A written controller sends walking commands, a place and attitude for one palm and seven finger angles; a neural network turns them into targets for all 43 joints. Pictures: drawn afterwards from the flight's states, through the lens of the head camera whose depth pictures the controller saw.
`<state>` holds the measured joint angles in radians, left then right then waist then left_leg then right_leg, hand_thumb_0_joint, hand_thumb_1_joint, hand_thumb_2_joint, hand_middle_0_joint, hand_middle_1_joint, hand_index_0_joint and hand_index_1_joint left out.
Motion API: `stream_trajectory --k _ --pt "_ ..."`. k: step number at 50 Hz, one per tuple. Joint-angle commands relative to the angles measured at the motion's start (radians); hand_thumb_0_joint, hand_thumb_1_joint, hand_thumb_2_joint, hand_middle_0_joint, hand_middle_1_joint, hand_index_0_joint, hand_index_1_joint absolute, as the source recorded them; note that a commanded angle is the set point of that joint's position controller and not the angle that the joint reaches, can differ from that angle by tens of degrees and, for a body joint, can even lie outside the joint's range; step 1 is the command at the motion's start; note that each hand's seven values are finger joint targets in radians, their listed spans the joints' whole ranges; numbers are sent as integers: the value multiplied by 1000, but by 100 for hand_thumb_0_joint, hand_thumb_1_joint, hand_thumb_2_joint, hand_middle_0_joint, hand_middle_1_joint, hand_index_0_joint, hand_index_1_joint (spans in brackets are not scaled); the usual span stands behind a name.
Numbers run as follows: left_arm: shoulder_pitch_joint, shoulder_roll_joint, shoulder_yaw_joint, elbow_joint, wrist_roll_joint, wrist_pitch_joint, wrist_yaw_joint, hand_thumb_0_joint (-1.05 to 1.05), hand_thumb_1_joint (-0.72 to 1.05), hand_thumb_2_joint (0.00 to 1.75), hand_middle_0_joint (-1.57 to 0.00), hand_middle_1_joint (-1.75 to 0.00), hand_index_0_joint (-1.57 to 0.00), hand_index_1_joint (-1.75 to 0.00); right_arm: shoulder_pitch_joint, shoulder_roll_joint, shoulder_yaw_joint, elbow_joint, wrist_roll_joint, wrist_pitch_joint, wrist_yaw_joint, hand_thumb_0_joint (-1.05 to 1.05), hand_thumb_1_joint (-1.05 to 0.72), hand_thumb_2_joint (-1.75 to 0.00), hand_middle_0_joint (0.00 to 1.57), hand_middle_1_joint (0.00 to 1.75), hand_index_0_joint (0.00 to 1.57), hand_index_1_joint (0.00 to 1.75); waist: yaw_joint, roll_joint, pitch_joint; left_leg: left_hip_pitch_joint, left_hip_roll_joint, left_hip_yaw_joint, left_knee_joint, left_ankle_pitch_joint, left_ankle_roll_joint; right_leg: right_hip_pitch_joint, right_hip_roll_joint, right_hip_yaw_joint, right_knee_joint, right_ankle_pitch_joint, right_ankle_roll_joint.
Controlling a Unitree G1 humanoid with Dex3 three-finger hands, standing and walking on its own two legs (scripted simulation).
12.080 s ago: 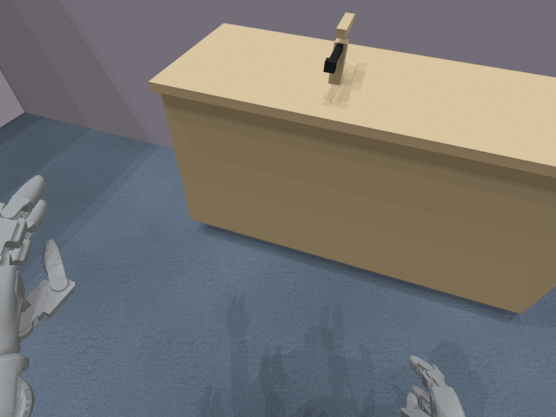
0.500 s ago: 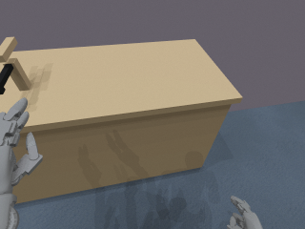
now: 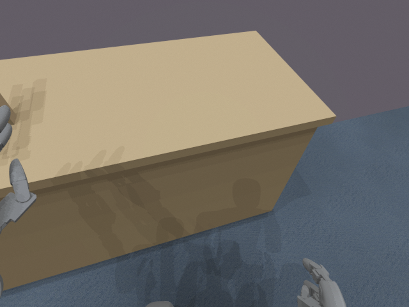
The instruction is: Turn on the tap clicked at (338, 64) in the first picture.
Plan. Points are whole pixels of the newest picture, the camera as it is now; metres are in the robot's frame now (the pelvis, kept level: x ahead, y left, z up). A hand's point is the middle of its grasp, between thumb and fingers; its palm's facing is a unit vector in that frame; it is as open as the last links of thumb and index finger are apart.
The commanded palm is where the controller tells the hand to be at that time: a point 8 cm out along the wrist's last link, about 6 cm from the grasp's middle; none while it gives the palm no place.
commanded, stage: shuffle to correct the standing spot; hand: left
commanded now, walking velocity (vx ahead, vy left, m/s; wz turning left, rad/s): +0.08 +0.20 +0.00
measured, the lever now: out of the picture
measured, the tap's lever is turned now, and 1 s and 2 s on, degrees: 0 0 0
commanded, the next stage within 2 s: come to a stop and stand still in 0.56 s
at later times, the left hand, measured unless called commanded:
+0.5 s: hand out of the picture +0.24 +0.33 +0.20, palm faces +0.40 -0.82 -0.42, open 7.5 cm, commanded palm +0.18 +0.38 +0.20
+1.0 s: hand out of the picture +0.24 +0.42 +0.20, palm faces +0.42 -0.82 -0.40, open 7.5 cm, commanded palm +0.17 +0.45 +0.20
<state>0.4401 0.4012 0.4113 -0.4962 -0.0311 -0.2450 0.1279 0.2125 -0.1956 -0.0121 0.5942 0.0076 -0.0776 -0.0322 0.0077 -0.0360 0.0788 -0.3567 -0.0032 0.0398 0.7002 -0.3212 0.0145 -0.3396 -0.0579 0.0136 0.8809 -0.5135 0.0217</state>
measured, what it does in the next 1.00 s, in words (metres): steps to the left: right foot, then left foot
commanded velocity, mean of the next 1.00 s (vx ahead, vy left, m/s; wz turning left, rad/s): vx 0.05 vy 0.05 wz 0.00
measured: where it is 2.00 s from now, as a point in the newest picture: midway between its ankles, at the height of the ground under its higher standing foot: outside the picture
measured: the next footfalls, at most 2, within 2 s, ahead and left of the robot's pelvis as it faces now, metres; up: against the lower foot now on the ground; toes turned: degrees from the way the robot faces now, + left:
right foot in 0.08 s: +0.04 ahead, -0.10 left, +0.00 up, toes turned -4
left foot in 0.30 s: +0.10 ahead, +0.20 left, +0.00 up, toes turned +4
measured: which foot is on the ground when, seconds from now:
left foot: down 0.00-0.08, up 0.10-0.28, down 0.30-0.56, up 0.58-0.80, down 0.82-1.00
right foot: up 0.00-0.06, down 0.08-0.32, up 0.34-0.54, down 0.56-1.00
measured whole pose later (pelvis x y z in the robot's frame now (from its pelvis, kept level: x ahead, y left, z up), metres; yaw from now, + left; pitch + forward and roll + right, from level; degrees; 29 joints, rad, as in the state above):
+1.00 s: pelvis +0.02 +0.17 +0.02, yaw +1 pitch -2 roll +1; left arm 0.42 0.41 0.40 -0.52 -0.04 -0.19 0.15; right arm 0.22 -0.13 0.02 0.61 -0.01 -0.14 -0.03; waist -0.01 -0.06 0.06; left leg -0.30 0.05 0.02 0.50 -0.16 -0.04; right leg -0.28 0.02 -0.04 0.64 -0.40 0.01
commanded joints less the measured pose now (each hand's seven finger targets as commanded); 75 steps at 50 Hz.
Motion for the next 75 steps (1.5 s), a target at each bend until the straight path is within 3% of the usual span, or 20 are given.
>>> stream_trajectory --k 1,5,9,13,17,26,29,34,38,41,43,50,53,55,56,57,58,61,68,75 --pt "-70 144 84 -244 -1 -54 26 0 90 90 -20 -30 -20 -30 -82 -132 -32 -154 11 -87 10 0 -90 -90 20 30 20 30 9 211 -194 106 162 -145 -213 364 133 87 21 -91 -215 110 -17" --pt "-2 139 76 -162 -24 -34 32 0 90 90 -20 -30 -20 -30 -64 -142 -46 -150 6 -65 32 0 -90 -90 20 30 20 30 3 -214 -139 -297 5 -69 360 -118 -31 312 -383 443 -568 539 -207" --pt "52 169 130 -156 -5 -56 45 0 90 90 -20 -30 -20 -30 -79 -107 -24 -132 3 -33 31 0 -90 -90 20 30 20 30 8 -139 -145 -259 86 -101 239 -94 -19 306 -296 164 -414 832 -167" --pt "-22 149 90 -202 -3 -42 41 0 90 90 -20 -30 -20 -30 -89 -91 -36 -139 4 -46 1 0 -90 -90 20 30 20 30 -10 -31 -173 157 -22 91 -215 203 -19 133 -155 -3 -310 637 -67" --pt "-60 164 90 -285 -2 -50 38 0 90 90 -20 -30 -20 -30 -50 -123 -57 -154 3 -84 -5 0 -90 -90 20 30 20 30 -22 346 -242 318 274 -362 -334 538 196 -188 26 -65 261 -123 4" --pt "45 173 125 -192 -20 0 44 0 90 90 -20 -30 -20 -30 -94 -134 -18 -144 -2 -80 3 0 -90 -90 20 30 20 30 16 167 -180 -56 159 -117 -267 101 84 236 1 -115 -384 240 -20" --pt "-43 137 83 -88 -31 10 35 0 90 90 -20 -30 -20 -30 -54 -148 -43 -148 -2 -46 13 0 -90 -90 20 30 20 30 1 -241 -101 -297 2 -63 341 -145 -28 203 -419 525 -672 117 -216" --pt "-83 125 43 -105 -3 -19 38 0 90 90 -20 -30 -20 -30 -77 -112 -13 -112 0 -37 7 0 -90 -90 20 30 20 30 1 -110 -110 -209 82 -63 259 -18 -28 188 -272 100 -512 574 -152" --pt "-124 121 21 -213 1 -13 52 0 90 90 -20 -30 -20 -30 -88 -86 -15 -123 -12 -70 -27 0 -90 -90 20 30 20 30 11 -60 -159 149 -13 99 -173 144 -27 92 -140 -18 -457 353 -98" --pt "-195 173 57 -311 -7 -23 51 0 90 90 -20 -30 -20 -30 -90 -137 -45 -145 -1 -87 -47 0 -90 -90 20 30 20 30 6 239 -163 271 197 -210 -359 199 30 -53 38 -87 -189 89 2" --pt "-128 132 52 -194 -19 -14 38 0 90 90 -20 -30 -20 -30 -76 -103 -38 -121 -6 -96 -38 0 -90 -90 20 30 20 30 -15 322 -128 162 268 -393 -491 194 102 -65 84 -44 9 -36 -1" --pt "1 142 71 -244 -11 1 28 0 90 90 -20 -30 -20 -30 -79 -116 -26 -137 -9 -108 7 0 -90 -90 20 30 20 30 7 237 -197 47 213 -152 -339 120 46 227 84 -41 -459 255 -16" --pt "-7 124 59 -139 -22 37 26 0 90 90 -20 -30 -20 -30 -62 -97 -23 -132 -4 -92 1 0 -90 -90 20 30 20 30 4 -92 -154 26 35 -2 -99 -16 -35 105 -65 224 -631 163 -95" --pt "-56 120 37 -141 -27 45 27 0 90 90 -20 -30 -20 -30 -81 -94 -9 -119 -7 -80 1 0 -90 -90 20 30 20 30 3 -67 -112 30 34 -33 -21 50 -36 43 -133 279 -653 162 -155" --pt "-87 134 45 -151 -28 44 32 0 90 90 -20 -30 -20 -30 -94 -95 -1 -108 -8 -77 -3 0 -90 -90 20 30 20 30 2 -42 -120 56 37 -40 -60 69 -34 50 -120 242 -627 229 -148" --pt "-1008 853 566 -299 83 -46 6 0 90 90 -20 -30 -20 -30 17 -134 -52 -87 -40 -134 -20 0 -90 -90 20 30 20 30 28 -230 36 -31 -16 50 -44 131 -35 8 -38 194 -709 534 -39" --pt "-537 273 158 199 17 -37 -48 0 90 90 -20 -30 -20 -30 -75 -45 -7 -94 -5 -149 -22 0 -90 -90 20 30 20 30 26 -193 -155 76 -62 -50 -114 131 10 77 -91 184 -562 524 -87" --pt "-237 15 -66 41 -39 -48 -67 0 90 90 -20 -30 -20 -30 -72 -112 -34 -133 22 -133 19 0 -90 -90 20 30 20 30 35 158 -221 255 61 -49 -280 297 36 181 -32 136 -444 593 -16" --pt "-109 182 87 -190 -35 -71 -9 0 90 90 -20 -30 -20 -30 -106 -123 -27 -185 9 -124 25 0 -90 -90 20 30 20 30 32 -3 -153 69 52 -115 -288 -20 29 128 -22 141 -567 144 -53" --pt "-172 154 66 -146 -31 -90 -8 0 90 90 -20 -30 -20 -30 -86 -127 -16 -174 3 -141 -7 0 -90 -90 20 30 20 30 24 168 -128 67 87 -169 -409 -97 34 155 27 82 -537 184 -48"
